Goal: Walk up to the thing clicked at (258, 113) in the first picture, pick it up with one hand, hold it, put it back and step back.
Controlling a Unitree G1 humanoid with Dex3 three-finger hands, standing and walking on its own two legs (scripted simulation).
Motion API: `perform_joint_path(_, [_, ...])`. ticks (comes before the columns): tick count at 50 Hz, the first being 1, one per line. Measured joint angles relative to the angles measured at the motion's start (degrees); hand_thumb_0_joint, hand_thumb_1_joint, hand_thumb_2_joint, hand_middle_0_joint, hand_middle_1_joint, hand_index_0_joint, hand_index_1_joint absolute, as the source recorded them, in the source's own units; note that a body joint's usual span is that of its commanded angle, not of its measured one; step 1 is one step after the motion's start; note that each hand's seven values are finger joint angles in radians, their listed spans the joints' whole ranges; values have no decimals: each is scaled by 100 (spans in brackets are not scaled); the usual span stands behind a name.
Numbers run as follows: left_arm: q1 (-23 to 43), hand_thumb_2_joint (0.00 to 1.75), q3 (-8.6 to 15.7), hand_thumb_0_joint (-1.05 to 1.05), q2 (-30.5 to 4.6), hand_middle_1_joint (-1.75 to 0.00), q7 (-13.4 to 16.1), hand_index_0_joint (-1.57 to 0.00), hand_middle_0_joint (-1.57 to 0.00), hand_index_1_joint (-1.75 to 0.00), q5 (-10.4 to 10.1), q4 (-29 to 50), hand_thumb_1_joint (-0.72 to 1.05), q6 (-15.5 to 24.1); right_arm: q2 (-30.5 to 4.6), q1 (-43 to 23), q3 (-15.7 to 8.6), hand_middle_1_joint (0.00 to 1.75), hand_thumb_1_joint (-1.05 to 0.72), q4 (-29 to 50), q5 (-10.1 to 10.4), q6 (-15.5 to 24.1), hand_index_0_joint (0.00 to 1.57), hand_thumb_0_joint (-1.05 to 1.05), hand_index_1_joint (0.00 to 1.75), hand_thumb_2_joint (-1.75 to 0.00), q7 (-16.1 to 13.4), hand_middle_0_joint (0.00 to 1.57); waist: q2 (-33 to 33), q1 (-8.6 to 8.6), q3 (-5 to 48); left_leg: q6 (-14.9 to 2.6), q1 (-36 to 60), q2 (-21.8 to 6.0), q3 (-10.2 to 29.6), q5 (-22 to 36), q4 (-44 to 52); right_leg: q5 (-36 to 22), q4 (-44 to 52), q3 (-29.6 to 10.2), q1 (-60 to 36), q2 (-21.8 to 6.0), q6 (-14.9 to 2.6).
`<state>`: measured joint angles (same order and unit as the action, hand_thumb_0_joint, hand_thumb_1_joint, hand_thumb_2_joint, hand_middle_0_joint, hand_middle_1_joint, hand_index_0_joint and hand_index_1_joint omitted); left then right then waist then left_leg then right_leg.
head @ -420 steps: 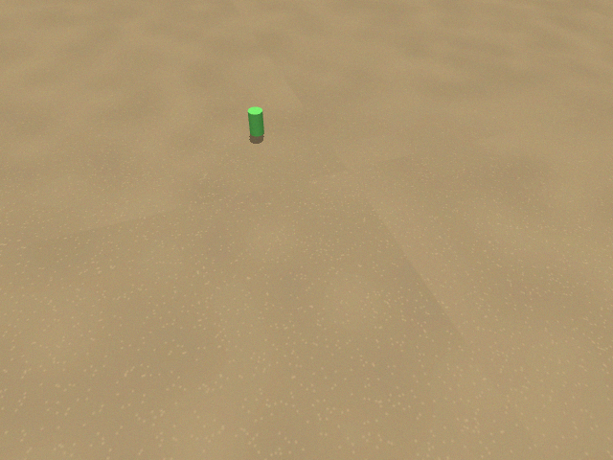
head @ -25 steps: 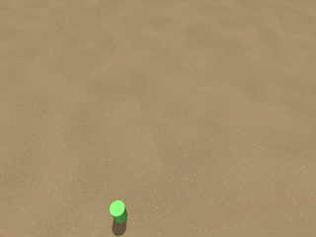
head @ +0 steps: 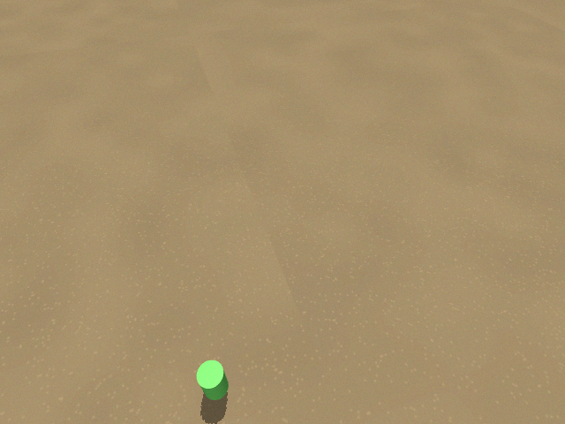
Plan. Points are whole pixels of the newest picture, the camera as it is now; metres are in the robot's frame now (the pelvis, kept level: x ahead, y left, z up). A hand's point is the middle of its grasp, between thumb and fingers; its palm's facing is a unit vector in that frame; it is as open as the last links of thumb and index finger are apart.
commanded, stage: go down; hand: left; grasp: from the side
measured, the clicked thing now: (213, 380) +0.37 +0.22 -0.71
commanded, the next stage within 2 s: none
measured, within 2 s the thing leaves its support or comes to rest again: neither
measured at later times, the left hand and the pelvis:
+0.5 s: hand out of the picture +0.14 +0.27 -0.18, palm faces +0.04 -0.94 -0.34, open 15.5 cm; pelvis -0.01 +0.01 -0.04, yaw +0 degrees
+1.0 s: hand out of the picture +0.13 +0.29 -0.20, palm faces +0.09 -0.94 -0.32, open 17.4 cm; pelvis -0.01 +0.02 -0.09, yaw +1 degrees
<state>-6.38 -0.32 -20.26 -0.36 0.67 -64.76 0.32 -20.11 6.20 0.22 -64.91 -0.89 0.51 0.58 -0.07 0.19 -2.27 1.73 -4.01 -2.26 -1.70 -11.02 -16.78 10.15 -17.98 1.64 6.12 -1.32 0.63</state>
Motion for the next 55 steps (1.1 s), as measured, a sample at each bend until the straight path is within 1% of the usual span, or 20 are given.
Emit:
perform_joint_path(3, [2,89,2,1,-3,-30,3,-20,-20,-30,-6,1,90,-3,2,3,1,30,-90,13,-2,3,21,1,30,-90,-2,21,-3,1,-2,0,0,2,4,0,-3,1,-1,4,-2,-2,1])
perform_joint_path(4, [-32,89,39,1,17,-29,29,-20,-20,-29,-57,146,89,-20,6,87,11,30,-91,222,82,-22,21,1,30,-90,-42,21,2,20,38,-8,-134,6,27,-31,-101,26,-75,24,110,-9,1])
perform_joint_path(5, [14,87,96,1,61,-28,64,-19,-19,-28,-105,288,88,15,20,206,10,30,-91,510,173,35,21,1,30,-90,-101,20,11,28,25,-20,-300,13,63,-76,-249,65,-186,54,244,-21,2])
perform_joint_path(6, [138,85,193,1,113,-26,75,-18,-18,-26,-104,348,86,64,48,301,1,30,-92,757,237,104,21,1,30,-90,-147,20,17,20,-12,-27,-453,19,91,-116,-387,100,-298,77,374,-31,0])
perform_joint_path(8, [477,79,415,1,161,-22,34,-15,-15,-22,-9,276,79,101,144,399,-22,30,-93,1132,285,170,20,1,30,-91,-188,20,10,29,-32,-31,-823,18,131,-203,-693,173,-554,106,708,-37,-7])
perform_joint_path(11, [881,65,750,1,103,-16,-88,-11,-11,-16,246,222,66,84,360,483,-84,30,-95,1536,227,210,20,1,30,-91,-186,20,-61,63,30,-20,-1382,8,142,-351,-1151,316,-1001,98,1264,-38,-17])
perform_joint_path(13, [923,54,924,1,67,-14,-143,-9,-8,-13,349,396,55,36,483,570,-112,30,-95,1760,200,224,20,1,30,-91,-168,20,-95,90,100,-22,-1655,-1,128,-464,-1416,414,-1256,73,1543,-36,-20])
perform_joint_path(15, [854,45,1017,1,54,-12,-159,-8,-7,-11,400,640,43,-68,574,657,-125,30,-95,1934,200,224,21,1,30,-91,-157,20,-101,120,154,-31,-1822,-5,116,-559,-1605,490,-1424,54,1708,-36,-14])
perform_joint_path(19, [558,29,1107,1,63,-10,-189,-7,-6,-9,405,1148,19,-380,648,802,-120,30,-93,2220,210,227,21,1,30,-90,-147,20,-56,185,296,-57,-2116,-6,106,-746,-1954,632,-1708,33,1978,-43,15])
perform_joint_path(22, [347,22,1127,1,62,-11,-204,-7,-6,-9,364,1460,2,-553,643,848,-117,30,-92,2400,199,293,21,1,30,-90,-144,20,-23,206,404,-80,-2435,-4,108,-935,-2332,792,-2041,21,2279,-54,40])
perform_joint_path(27, [-55,15,1150,0,122,-13,-238,-7,-7,-12,297,2183,-25,-711,612,859,-158,30,-90,2640,180,450,21,1,30,-89,-182,20,-2,187,567,-110,-3012,4,134,-1281,-3036,1112,-2698,18,2829,-79,78])
perform_joint_path(32, [-417,11,1150,0,175,-14,-253,-8,-8,-13,254,2951,-43,-921,597,784,-165,30,-88,2828,171,570,21,1,30,-89,-245,20,-3,172,717,-123,-3476,3,188,-1572,-3624,1384,-3233,48,3254,-91,100])
perform_joint_path(38, [-801,6,1149,0,144,-11,-274,-9,-8,-11,192,3707,-52,-1292,627,678,-114,30,-86,3043,151,683,21,1,30,-88,-328,20,-5,184,862,-121,-3855,-10,256,-1804,-4091,1603,-3651,94,3592,-87,104])
perform_joint_path(44, [-1045,5,1236,0,87,-10,-307,-9,-8,-10,104,4231,-56,-1513,666,630,-56,30,-85,3252,120,804,21,1,30,-88,-393,20,17,203,950,-111,-4237,-20,338,-1965,-4481,1762,-3999,157,3932,-81,95])
perform_joint_path(49, [-1172,5,1361,0,50,-9,-399,-8,-8,-9,22,4496,-56,-1506,697,616,-35,30,-86,3364,93,874,21,1,30,-88,-417,21,23,213,1006,-101,-4590,-26,393,-2074,-4803,1874,-4304,194,4263,-79,83])
perform_joint_path(55, [-1154,5,1533,0,-26,-8,-580,-8,-8,-8,-71,4531,-54,-1262,689,590,-36,30,-88,3418,68,958,21,1,30,-89,-408,21,10,206,1032,-91,-5062,-20,438,-2185,-5215,1993,-4718,214,4725,-89,69])
